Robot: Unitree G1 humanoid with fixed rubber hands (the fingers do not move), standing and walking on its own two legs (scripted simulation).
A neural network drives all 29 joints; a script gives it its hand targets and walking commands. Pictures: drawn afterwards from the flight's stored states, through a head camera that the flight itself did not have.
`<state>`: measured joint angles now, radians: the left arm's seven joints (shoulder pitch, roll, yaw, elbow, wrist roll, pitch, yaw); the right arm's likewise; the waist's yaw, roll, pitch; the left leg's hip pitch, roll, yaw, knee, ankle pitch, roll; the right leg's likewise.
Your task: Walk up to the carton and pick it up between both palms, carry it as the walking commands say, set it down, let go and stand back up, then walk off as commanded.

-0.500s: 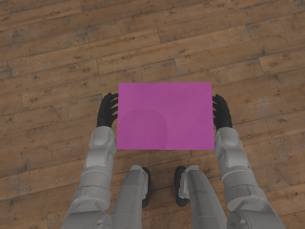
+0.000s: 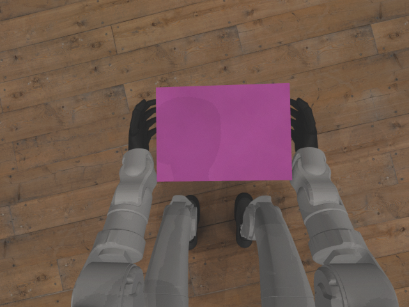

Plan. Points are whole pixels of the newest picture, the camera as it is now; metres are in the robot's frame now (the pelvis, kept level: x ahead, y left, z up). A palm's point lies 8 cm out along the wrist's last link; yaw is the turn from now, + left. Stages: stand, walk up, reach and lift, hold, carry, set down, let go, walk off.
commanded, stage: set down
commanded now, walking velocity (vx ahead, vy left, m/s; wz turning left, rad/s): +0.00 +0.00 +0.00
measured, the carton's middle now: (221, 140) +0.39 +0.00 -0.23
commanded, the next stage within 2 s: none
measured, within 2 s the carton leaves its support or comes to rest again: neither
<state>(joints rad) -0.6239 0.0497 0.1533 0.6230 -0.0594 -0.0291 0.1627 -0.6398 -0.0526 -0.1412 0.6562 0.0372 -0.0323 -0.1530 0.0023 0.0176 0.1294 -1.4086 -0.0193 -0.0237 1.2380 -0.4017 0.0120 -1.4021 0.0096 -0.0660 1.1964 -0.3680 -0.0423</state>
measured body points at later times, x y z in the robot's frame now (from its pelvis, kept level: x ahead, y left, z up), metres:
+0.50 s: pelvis -0.03 +0.00 -0.08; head +0.28 +0.00 +0.24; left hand +0.43 +0.16 -0.24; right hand +0.43 -0.16 -0.24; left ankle +0.07 +0.11 -0.61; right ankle +0.09 -0.10 -0.61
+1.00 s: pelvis -0.03 +0.00 -0.16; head +0.30 +0.00 +0.14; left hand +0.46 +0.16 -0.32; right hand +0.47 -0.15 -0.32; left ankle +0.07 +0.11 -0.61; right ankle +0.08 -0.10 -0.61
